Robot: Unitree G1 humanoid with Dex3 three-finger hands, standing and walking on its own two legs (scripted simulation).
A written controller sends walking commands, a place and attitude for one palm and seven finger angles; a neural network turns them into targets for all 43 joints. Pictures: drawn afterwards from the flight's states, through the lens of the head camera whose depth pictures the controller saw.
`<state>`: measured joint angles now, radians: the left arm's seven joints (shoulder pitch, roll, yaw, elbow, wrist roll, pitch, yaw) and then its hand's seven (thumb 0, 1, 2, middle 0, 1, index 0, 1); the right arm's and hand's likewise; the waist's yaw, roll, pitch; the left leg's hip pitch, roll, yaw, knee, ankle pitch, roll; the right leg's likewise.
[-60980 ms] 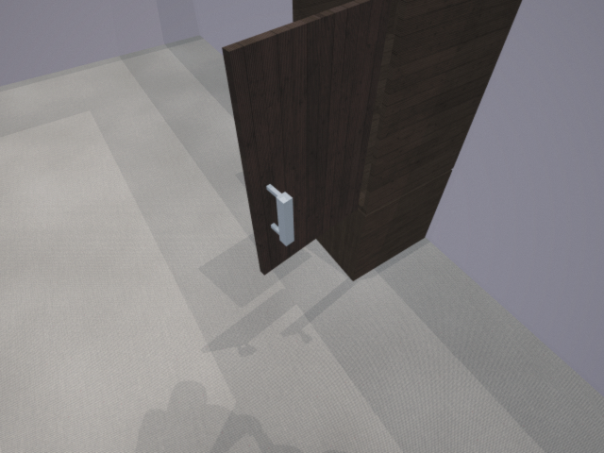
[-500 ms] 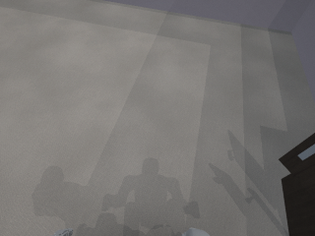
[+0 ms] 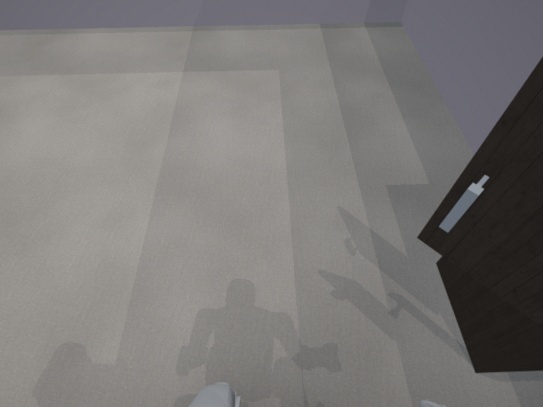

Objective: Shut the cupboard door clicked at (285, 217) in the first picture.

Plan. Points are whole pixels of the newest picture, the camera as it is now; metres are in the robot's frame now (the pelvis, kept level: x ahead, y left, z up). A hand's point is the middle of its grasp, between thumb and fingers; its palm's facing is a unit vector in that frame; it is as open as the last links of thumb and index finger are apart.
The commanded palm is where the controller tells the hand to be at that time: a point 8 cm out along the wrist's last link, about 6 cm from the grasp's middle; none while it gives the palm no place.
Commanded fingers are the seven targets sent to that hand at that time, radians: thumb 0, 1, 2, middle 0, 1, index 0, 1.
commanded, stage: turn to face it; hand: left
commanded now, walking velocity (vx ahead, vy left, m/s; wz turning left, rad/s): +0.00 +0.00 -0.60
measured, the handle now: (464, 203) +0.55 -0.38 -0.11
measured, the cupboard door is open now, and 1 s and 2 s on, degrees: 42 42 42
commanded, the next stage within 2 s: take the last steps up to it in 1.22 s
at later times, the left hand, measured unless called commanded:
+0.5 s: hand (159, 376) +0.18 +0.22 -0.16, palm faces -0.28 -0.93 -0.23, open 7.4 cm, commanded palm none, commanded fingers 0.00 0.90 0.90 -0.20 -0.30 -0.20 -0.30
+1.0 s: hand (219, 380) +0.18 +0.11 -0.15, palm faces -0.48 -0.84 -0.25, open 7.4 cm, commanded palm none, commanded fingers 0.00 0.90 0.90 -0.20 -0.30 -0.20 -0.30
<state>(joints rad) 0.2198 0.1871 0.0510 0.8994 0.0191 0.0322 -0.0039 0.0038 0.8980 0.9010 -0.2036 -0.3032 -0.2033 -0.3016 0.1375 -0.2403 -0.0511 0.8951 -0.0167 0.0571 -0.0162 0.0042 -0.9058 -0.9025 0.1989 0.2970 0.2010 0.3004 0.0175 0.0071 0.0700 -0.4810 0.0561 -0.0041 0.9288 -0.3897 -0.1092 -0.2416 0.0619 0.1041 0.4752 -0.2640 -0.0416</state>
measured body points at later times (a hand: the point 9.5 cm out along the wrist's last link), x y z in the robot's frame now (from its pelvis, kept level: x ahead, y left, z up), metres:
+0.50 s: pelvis +0.02 +0.04 +0.00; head +0.06 +0.03 +0.45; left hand +0.19 +0.26 -0.14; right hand -0.02 -0.22 -0.14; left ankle +0.03 +0.14 -0.74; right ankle -0.04 -0.10 -0.69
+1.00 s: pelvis +0.02 -0.02 +0.00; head +0.03 -0.06 +0.45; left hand +0.20 +0.15 -0.13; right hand -0.05 -0.28 -0.15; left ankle +0.11 +0.13 -0.66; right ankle -0.03 -0.08 -0.74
